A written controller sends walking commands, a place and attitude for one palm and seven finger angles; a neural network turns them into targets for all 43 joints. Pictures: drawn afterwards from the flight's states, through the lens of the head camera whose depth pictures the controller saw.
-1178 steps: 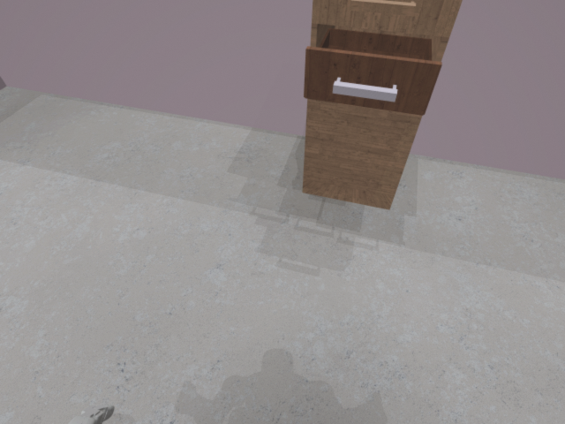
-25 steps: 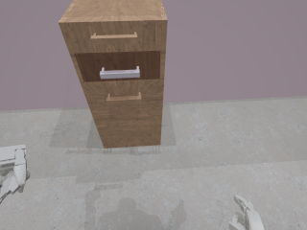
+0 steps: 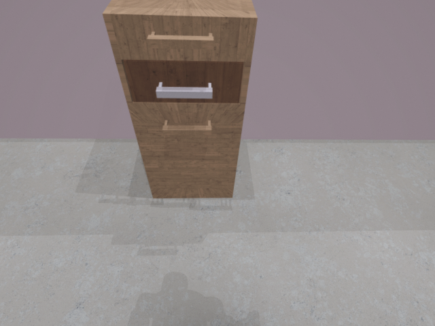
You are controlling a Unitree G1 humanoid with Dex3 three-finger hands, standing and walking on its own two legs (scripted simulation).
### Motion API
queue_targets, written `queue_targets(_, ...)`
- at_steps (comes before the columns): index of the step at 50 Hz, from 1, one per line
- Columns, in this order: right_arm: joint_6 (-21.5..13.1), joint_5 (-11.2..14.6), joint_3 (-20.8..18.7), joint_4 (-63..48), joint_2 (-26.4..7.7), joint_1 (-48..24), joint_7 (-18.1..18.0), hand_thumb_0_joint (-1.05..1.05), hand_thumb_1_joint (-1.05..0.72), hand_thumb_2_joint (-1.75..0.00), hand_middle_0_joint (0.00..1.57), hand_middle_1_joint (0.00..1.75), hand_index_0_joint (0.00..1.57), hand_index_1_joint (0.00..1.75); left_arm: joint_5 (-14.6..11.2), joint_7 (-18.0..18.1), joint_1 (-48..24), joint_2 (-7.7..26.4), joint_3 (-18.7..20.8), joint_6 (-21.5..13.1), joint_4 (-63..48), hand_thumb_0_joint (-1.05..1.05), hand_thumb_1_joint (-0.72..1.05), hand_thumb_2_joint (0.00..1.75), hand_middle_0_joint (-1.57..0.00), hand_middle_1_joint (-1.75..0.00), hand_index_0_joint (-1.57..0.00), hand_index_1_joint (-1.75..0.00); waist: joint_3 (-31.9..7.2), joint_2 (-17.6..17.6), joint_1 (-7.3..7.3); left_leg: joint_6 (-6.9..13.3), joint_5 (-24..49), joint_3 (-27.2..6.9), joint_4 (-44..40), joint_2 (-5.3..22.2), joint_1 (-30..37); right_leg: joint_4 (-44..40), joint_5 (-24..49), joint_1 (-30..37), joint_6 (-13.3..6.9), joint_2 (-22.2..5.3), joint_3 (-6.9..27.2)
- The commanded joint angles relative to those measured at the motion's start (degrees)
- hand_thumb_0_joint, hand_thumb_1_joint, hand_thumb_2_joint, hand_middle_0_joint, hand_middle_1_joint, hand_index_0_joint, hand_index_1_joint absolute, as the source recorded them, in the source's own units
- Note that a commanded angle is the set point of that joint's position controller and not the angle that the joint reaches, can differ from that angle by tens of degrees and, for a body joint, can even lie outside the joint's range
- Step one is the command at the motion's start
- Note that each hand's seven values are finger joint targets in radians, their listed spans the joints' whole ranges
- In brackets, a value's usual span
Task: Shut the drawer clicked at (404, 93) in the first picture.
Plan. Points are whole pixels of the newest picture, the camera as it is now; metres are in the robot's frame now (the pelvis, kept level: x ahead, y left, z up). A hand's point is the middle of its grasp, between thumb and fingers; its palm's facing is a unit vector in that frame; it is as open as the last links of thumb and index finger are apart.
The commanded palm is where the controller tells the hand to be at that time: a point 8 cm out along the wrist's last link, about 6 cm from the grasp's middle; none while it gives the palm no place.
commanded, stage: let the arm hang, fingers relaxed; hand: left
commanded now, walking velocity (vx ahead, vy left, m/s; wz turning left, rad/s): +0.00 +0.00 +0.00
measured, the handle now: (185, 88) +0.83 +0.14 -0.04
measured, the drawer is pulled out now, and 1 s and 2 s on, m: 0.00 0.00 0.00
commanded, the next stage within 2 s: look to check the result in 0.82 s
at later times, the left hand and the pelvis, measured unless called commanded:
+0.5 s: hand out of the picture -0.07 +0.17 -0.16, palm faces +0.03 -0.98 -0.18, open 7.0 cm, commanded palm none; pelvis -0.01 +0.02 +0.01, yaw -1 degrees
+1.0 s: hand out of the picture -0.03 +0.14 -0.16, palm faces +0.03 -0.99 -0.16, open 7.4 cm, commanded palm none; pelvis +0.00 -0.01 +0.01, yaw -1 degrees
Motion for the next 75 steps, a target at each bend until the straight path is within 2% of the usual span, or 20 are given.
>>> queue_targets(1, -1.2, -0.1, -1.5, 0.8, -5.2, 0.2, -1.2, 0.0, -0.9, -0.9, 0.2, 0.3, 0.2, 0.3, -2.1, -1.1, 3.5, 6.9, 1.3, -3.5, 4.2, 0.0, 0.9, 0.9, -0.8, -0.95, -0.8, -0.95, -1.6, 11.1, 1.99, 1.4, 0.4, -9.2, -12.7, 6.2, 2.2, -12.4, 3.4, 0.4, -1.6, -5.8, 8.2)
queue_targets(4, -1.1, 0.1, -1.7, 3.9, -4.0, 3.3, -1.5, 0.0, -0.9, -0.9, 0.2, 0.3, 0.2, 0.3, -2.0, -1.1, 4.8, 5.9, 1.0, -3.7, 9.0, 0.0, 0.9, 0.9, -0.68, -0.82, -0.68, -0.82, -3.6, 8.8, 1.56, 1.5, -2.3, -9.4, -14.3, 6.4, 4.9, -13.9, 3.4, 0.9, -1.8, -5.5, 7.7)
queue_targets(8, -1.1, 0.5, -1.9, 7.5, -3.4, 6.6, -1.8, 0.0, -0.9, -0.9, 0.2, 0.3, 0.2, 0.3, -2.0, -1.0, 6.5, 4.8, 0.3, -3.9, 13.7, 0.0, 0.9, 0.9, -0.52, -0.65, -0.52, -0.65, -1.7, 2.9, 1.23, 1.7, -3.4, -9.7, -16.2, 6.9, 6.2, -14.8, 2.8, -0.8, -1.6, -5.4, 6.6)
queue_targets(16, -1.1, 0.5, -2.0, 11.6, -1.4, 9.9, -2.1, 0.0, -0.9, -0.9, 0.2, 0.3, 0.2, 0.3, -2.0, -0.3, 10.6, 2.2, -0.3, -3.8, 18.4, 0.0, 0.9, 0.9, -0.2, -0.3, -0.2, -0.3, 1.7, 1.1, 1.2, 1.7, -7.1, -9.7, -18.6, 6.9, 6.0, -14.5, -0.1, -4.0, -1.4, -5.0, 6.8)
queue_targets(26, -1.2, 0.4, -2.1, 13.0, 1.4, 11.1, -2.1, 0.0, -0.9, -0.9, 0.2, 0.3, 0.2, 0.3, -1.8, 0.2, 11.6, -0.2, 0.1, -4.0, 18.9, 0.0, 0.9, 0.9, -0.2, -0.3, -0.2, -0.3, 4.5, 0.9, 1.29, 1.4, -6.0, -7.8, -18.0, 5.9, 4.6, -14.5, -0.9, -6.2, -1.1, -5.0, 7.4)
queue_targets(33, -1.3, 0.3, -2.1, 13.3, 3.0, 12.1, -2.0, 0.0, -0.9, -0.9, 0.2, 0.3, 0.2, 0.3, -1.9, 0.3, 10.3, -0.5, 0.3, -4.5, 18.1, 0.0, 0.9, 0.9, -0.2, -0.3, -0.2, -0.3, 3.9, 0.0, 0.8, 1.0, -1.1, -5.7, -14.5, 4.8, 5.9, -15.5, -1.0, -7.3, -1.7, -5.9, 8.1)
queue_targets(36, -1.3, 0.2, -2.0, 13.5, 3.3, 12.4, -2.1, 0.0, -0.9, -0.9, 0.2, 0.3, 0.2, 0.3, -2.0, 0.3, 9.3, -0.7, 0.4, -4.4, 17.7, 0.0, 0.9, 0.9, -0.2, -0.3, -0.2, -0.3, 5.1, 1.6, 0.68, 0.8, -1.5, -5.8, -14.3, 4.9, 5.1, -15.6, -1.4, -7.6, -1.8, -5.9, 8.3)
queue_targets(41, -1.6, 0.3, -1.9, 13.7, 3.7, 12.6, -2.2, 0.0, -0.9, -0.9, 0.2, 0.3, 0.2, 0.3, -2.1, 0.4, 9.2, -0.8, 0.4, -4.8, 17.7, 0.0, 0.9, 0.9, -0.2, -0.3, -0.2, -0.3, 3.6, 0.2, 0.77, 0.6, 2.5, -4.5, -12.5, 4.8, 6.3, -16.1, 1.5, -5.8, -2.0, -6.6, 8.7)
queue_targets(43, -1.5, 0.4, -1.9, 13.8, 3.8, 12.8, -2.1, 0.0, -0.9, -0.9, 0.2, 0.3, 0.2, 0.3, -2.1, 0.4, 8.8, -0.8, 0.4, -4.7, 17.8, 0.0, 0.9, 0.9, -0.2, -0.3, -0.2, -0.3, 4.6, 0.1, 0.65, 0.5, 2.7, -4.4, -12.0, 4.8, 6.3, -16.4, 0.8, -6.5, -2.1, -6.6, 8.6)
queue_targets(48, -1.7, 0.4, -1.8, 14.3, 3.8, 12.7, -2.3, 0.0, -0.9, -0.9, 0.2, 0.3, 0.2, 0.3, -2.3, 0.5, 9.2, -0.8, 0.3, -4.9, 18.1, 0.0, 0.9, 0.9, -0.2, -0.3, -0.2, -0.3, 2.6, 0.6, 0.87, 0.5, 6.7, -4.0, -11.4, 5.3, 7.4, -16.0, 5.7, -3.7, -1.9, -6.7, 8.5)
queue_targets(52, -1.8, 0.6, -1.7, 14.5, 3.5, 12.4, -2.4, 0.0, -0.9, -0.9, 0.2, 0.3, 0.2, 0.3, -2.2, 0.6, 9.6, -0.9, 0.2, -4.9, 18.3, 0.0, 0.9, 0.9, -0.2, -0.3, -0.2, -0.3, 3.1, 0.5, 1.05, 0.5, 8.1, -4.0, -11.3, 5.6, 7.7, -15.9, 8.0, -3.0, -1.5, -6.4, 8.2)
queue_targets(67, -1.7, 0.7, -1.8, 14.4, 2.9, 10.7, -2.5, 0.0, -0.9, -0.9, 0.2, 0.3, 0.2, 0.3, -2.2, 0.7, 10.0, -0.9, 0.1, -5.0, 18.6, 0.0, 0.9, 0.9, -0.2, -0.3, -0.2, -0.3, 4.0, 0.5, 1.04, 0.4, 7.4, -3.8, -11.6, 5.7, 8.8, -16.8, 8.2, -3.0, -1.1, -6.3, 8.5)
queue_targets(72, -1.8, 0.7, -1.8, 14.4, 2.6, 10.3, -2.6, 0.0, -0.9, -0.9, 0.2, 0.3, 0.2, 0.3, -2.2, 0.7, 10.1, -0.6, 0.1, -5.2, 18.6, 0.0, 0.9, 0.9, -0.2, -0.3, -0.2, -0.3, 3.0, -0.7, 1.07, 0.4, 9.1, -3.4, -11.3, 5.8, 9.5, -16.5, 12.3, -1.8, -0.6, -6.5, 8.4)
queue_targets(75, -1.9, 0.7, -1.7, 14.5, 2.5, 10.0, -2.6, 0.0, -0.9, -0.9, 0.2, 0.3, 0.2, 0.3, -2.3, 0.7, 9.8, -0.6, 0.1, -5.2, 18.5, 0.0, 0.9, 0.9, -0.2, -0.3, -0.2, -0.3, 2.5, 0.4, 1.05, 0.4, 9.9, -3.4, -11.3, 5.8, 9.7, -16.1, 14.2, -0.7, -0.5, -6.5, 8.4)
